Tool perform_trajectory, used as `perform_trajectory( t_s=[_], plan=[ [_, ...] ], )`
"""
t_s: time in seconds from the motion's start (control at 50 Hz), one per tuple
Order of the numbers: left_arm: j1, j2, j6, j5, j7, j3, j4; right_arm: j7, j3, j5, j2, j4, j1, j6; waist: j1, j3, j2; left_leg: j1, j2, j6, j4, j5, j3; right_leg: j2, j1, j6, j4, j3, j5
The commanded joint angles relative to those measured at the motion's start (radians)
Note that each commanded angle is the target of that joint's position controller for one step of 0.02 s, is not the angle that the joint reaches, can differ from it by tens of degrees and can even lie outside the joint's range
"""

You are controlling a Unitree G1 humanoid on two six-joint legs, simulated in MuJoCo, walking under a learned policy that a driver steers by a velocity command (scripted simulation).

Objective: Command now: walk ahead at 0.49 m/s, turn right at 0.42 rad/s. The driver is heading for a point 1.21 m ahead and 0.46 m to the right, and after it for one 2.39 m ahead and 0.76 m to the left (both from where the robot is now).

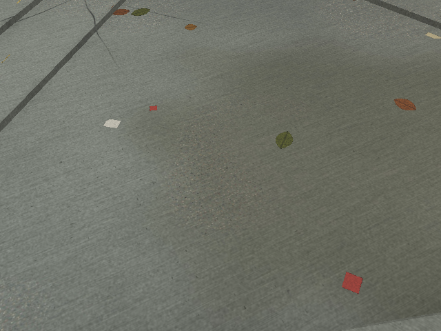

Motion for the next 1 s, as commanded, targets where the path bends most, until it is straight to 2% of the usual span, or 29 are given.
perform_trajectory(
  t_s=[0.02,0.08,0.14,0.16,0.2,0.22,0.24,0.26,0.28,0.3,0.32,0.38,0.5,0.6,0.68,0.7,0.72,0.76,0.78,0.8,0.82,0.84,0.86,0.88,0.9,0.92,0.94,0.96,1.0],
  plan=[
    [-0.047,0.161,-0.021,-0.006,0.027,0.036,-0.088,-0.014,-0.012,-0.01,-0.049,-0.061,0.004,0.008,-0.038,0.048,-0.084,0.086,-0.013,-0.034,-0.227,0.176,0.029,-0.234,-0.195,-0.163,-0.185,0.234,-0.017],
    [0.016,0.177,-0.009,-0.023,0.038,0.044,-0.084,0.001,-0.009,-0.002,-0.046,-0.105,-0.131,0.001,0.014,0.025,-0.091,0.142,-0.068,-0.046,-0.423,0.279,0.031,-0.223,-0.15,-0.128,-0.137,0.242,-0.018],
    [0.057,0.175,0.007,-0.024,0.046,0.045,-0.082,0.011,-0.017,0.013,-0.063,-0.14,-0.175,-0.007,0.023,-0.002,-0.105,0.22,-0.104,-0.056,-0.498,0.237,0.021,-0.236,-0.089,-0.114,-0.066,0.297,-0.052],
    [0.053,0.168,0.013,-0.016,0.044,0.047,-0.088,0.015,-0.02,0.017,-0.072,-0.141,-0.155,-0.014,0.005,-0.024,-0.119,0.279,-0.108,-0.053,-0.487,0.21,0.014,-0.244,-0.084,-0.112,-0.036,0.325,-0.049],
    [0.016,0.166,0.025,-0.025,0.054,0.048,-0.113,0.014,-0.042,0.016,-0.117,-0.129,-0.072,-0.021,-0.056,-0.011,-0.131,0.344,-0.104,-0.027,-0.591,0.087,0.01,-0.229,-0.044,-0.084,0.057,0.379,-0.095],
    [0.007,0.135,0.028,-0.023,0.057,0.038,-0.128,0.012,-0.053,0.011,-0.137,-0.11,0.023,-0.025,-0.102,-0.055,-0.118,0.47,-0.067,0.0,-0.628,0.072,0.0,-0.194,-0.073,-0.054,0.163,0.367,-0.109],
    [0.019,0.061,0.027,-0.011,0.054,0.016,-0.147,0.008,-0.069,0.004,-0.198,-0.09,0.183,-0.027,-0.151,-0.188,0.02,0.702,0.127,0.062,-0.647,0.038,-0.18,-0.119,-0.177,-0.012,0.479,0.259,-0.243],
    [0.179,0.012,0.011,-0.031,0.049,0.004,-0.173,0.012,-0.085,-0.001,-0.271,-0.078,0.239,-0.01,-0.079,-0.288,0.339,0.955,0.333,0.222,-0.708,-0.116,-0.585,-0.017,-0.487,0.028,0.762,0.121,-0.483],
    [0.17,0.113,0.006,-0.05,0.048,0.024,-0.159,0.018,-0.075,0.009,-0.191,-0.083,0.23,-0.008,-0.097,-0.232,0.276,0.907,0.347,0.242,-0.773,-0.331,-0.714,-0.096,-0.633,0.035,0.93,0.142,-0.43],
    [0.064,0.181,0.013,-0.044,0.048,0.045,-0.168,0.019,-0.059,0.011,-0.127,-0.096,0.185,-0.011,-0.112,-0.104,0.121,0.78,0.295,0.199,-0.785,-0.301,-0.549,-0.131,-0.647,0.038,0.982,0.151,-0.317],
    [0.021,0.173,0.022,-0.036,0.05,0.05,-0.175,0.024,-0.049,0.004,-0.109,-0.107,0.11,-0.009,-0.086,-0.049,0.044,0.658,0.238,0.169,-0.805,-0.167,-0.403,-0.157,-0.599,0.049,0.974,0.139,-0.231],
    [0.022,0.138,0.048,-0.031,0.043,0.06,-0.195,0.031,-0.038,-0.005,-0.066,-0.097,0.028,-0.009,-0.032,-0.003,0.087,0.514,0.13,0.132,-0.87,0.065,-0.141,-0.226,-0.489,0.065,0.873,0.126,-0.114],
    [-0.091,0.103,0.066,-0.027,0.042,0.057,-0.266,0.027,-0.063,-0.001,-0.12,-0.028,0.108,-0.013,-0.057,0.015,0.027,0.592,0.149,0.163,-0.899,0.322,0.03,-0.239,-0.58,0.069,0.675,0.126,0.047],
    [-0.231,0.084,0.048,-0.021,0.0,0.049,-0.329,0.013,-0.07,-0.001,-0.169,0.008,0.124,0.012,-0.101,0.033,0.035,0.606,0.151,0.16,-0.893,0.357,0.165,-0.24,-0.511,0.066,0.468,0.027,0.179],
    [-0.327,0.085,0.047,-0.026,-0.018,0.044,-0.388,0.01,-0.079,0.02,-0.199,0.03,0.153,0.032,-0.122,0.066,0.039,0.697,0.182,0.153,-0.835,0.385,0.215,-0.227,-0.518,0.054,0.415,-0.042,0.058],
    [-0.32,0.097,0.053,-0.031,-0.022,0.049,-0.402,0.01,-0.082,0.028,-0.212,0.032,0.152,0.038,-0.11,0.06,0.053,0.713,0.194,0.151,-0.801,0.443,0.221,-0.218,-0.495,0.041,0.407,-0.053,-0.001],
    [-0.238,0.133,0.057,-0.027,-0.026,0.068,-0.394,0.005,-0.085,0.02,-0.231,0.021,0.104,0.035,-0.045,0.01,0.078,0.714,0.228,0.142,-0.724,0.669,0.237,-0.218,-0.404,0.017,0.472,-0.032,0.023],
    [-0.033,0.199,0.067,-0.018,-0.024,0.105,-0.343,0.002,-0.089,0.037,-0.248,-0.025,-0.007,0.037,0.076,-0.088,0.081,0.63,0.182,0.105,-0.453,0.942,0.297,-0.124,-0.116,-0.037,0.437,-0.109,-0.073],
    [0.098,0.21,0.063,-0.025,-0.012,0.121,-0.295,0.004,-0.079,0.049,-0.219,-0.016,0.015,0.042,0.136,-0.135,0.008,0.511,0.092,0.069,-0.192,0.788,0.328,-0.042,0.106,-0.078,0.234,-0.16,-0.044],
    [0.116,0.303,0.06,-0.034,0.004,0.135,-0.284,0.012,-0.051,-0.014,-0.115,-0.022,0.134,0.036,0.052,-0.141,-0.282,0.108,-0.016,0.015,0.174,-0.208,0.292,-0.268,0.416,-0.168,0.247,0.189,0.2],
    [0.093,0.324,0.031,-0.034,-0.009,0.114,-0.338,0.032,-0.029,-0.012,-0.084,-0.08,0.177,-0.006,-0.001,-0.307,-0.367,-0.165,-0.143,0.004,0.38,-0.458,0.068,-0.4,0.569,-0.357,0.121,0.649,0.106],
    [0.111,0.25,0.017,-0.035,-0.024,0.101,-0.323,0.039,-0.054,0.032,-0.177,-0.108,0.056,-0.03,0.055,-0.254,-0.194,-0.223,-0.108,0.02,0.35,-0.344,-0.001,-0.402,0.484,-0.325,0.012,0.633,0.066],
    [0.068,0.231,0.01,-0.038,-0.028,0.095,-0.319,0.037,-0.055,0.045,-0.179,-0.126,0.02,-0.031,0.022,-0.163,-0.123,-0.195,-0.073,0.027,0.267,-0.27,-0.001,-0.387,0.363,-0.292,-0.001,0.55,0.074],
    [-0.009,0.196,0.008,-0.04,-0.027,0.082,-0.337,0.03,-0.054,0.027,-0.171,-0.111,0.028,-0.019,-0.02,-0.115,-0.042,-0.131,-0.03,0.011,0.21,-0.23,-0.005,-0.374,0.23,-0.259,0.007,0.48,0.133],
    [-0.057,0.178,0.008,-0.029,-0.023,0.074,-0.343,0.026,-0.056,0.011,-0.169,-0.102,0.051,-0.007,-0.054,-0.114,-0.035,-0.049,-0.003,-0.006,0.151,-0.216,-0.02,-0.376,0.122,-0.256,0.015,0.453,0.196],
    [-0.078,0.173,0.006,-0.013,-0.021,0.066,-0.358,0.031,-0.056,0.009,-0.169,-0.089,0.072,0.005,-0.073,-0.118,0.004,0.036,-0.003,-0.013,0.096,-0.183,-0.008,-0.346,0.036,-0.242,0.009,0.399,0.228],
    [-0.07,0.193,-0.007,0.003,-0.02,0.069,-0.358,0.036,-0.065,0.004,-0.178,-0.084,0.065,0.008,-0.074,-0.106,0.001,0.047,-0.012,-0.002,0.039,-0.074,-0.015,-0.317,0.009,-0.223,0.003,0.364,0.228],
    [-0.035,0.19,-0.018,-0.009,0.0,0.069,-0.336,0.039,-0.069,0.005,-0.18,-0.098,0.007,0.005,-0.065,-0.087,-0.03,0.009,0.002,0.005,-0.042,0.011,-0.065,-0.306,0.032,-0.192,0.015,0.362,0.194],
    [0.04,0.206,-0.012,-0.026,0.042,0.074,-0.282,0.042,-0.053,-0.015,-0.13,-0.138,-0.092,0.012,-0.047,-0.041,-0.092,-0.041,-0.025,-0.012,-0.192,0.208,-0.045,-0.267,0.005,-0.168,0.02,0.302,0.157]
  ],
)
Velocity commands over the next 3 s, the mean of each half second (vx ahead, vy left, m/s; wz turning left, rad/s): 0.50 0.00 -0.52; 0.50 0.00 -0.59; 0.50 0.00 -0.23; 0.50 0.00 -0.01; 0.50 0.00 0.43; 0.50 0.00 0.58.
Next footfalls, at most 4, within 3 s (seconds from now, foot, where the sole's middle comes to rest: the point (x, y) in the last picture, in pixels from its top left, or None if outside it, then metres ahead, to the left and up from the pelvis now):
0.24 left None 0.29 0.15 -0.78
0.78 right None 0.42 -0.19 -0.78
1.44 left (297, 244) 0.90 -0.22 -0.93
1.92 right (385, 224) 1.01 -0.58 -0.93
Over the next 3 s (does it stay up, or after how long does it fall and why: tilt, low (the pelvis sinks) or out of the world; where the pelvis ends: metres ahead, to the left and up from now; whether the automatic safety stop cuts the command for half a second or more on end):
stays up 1.47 -0.68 -0.17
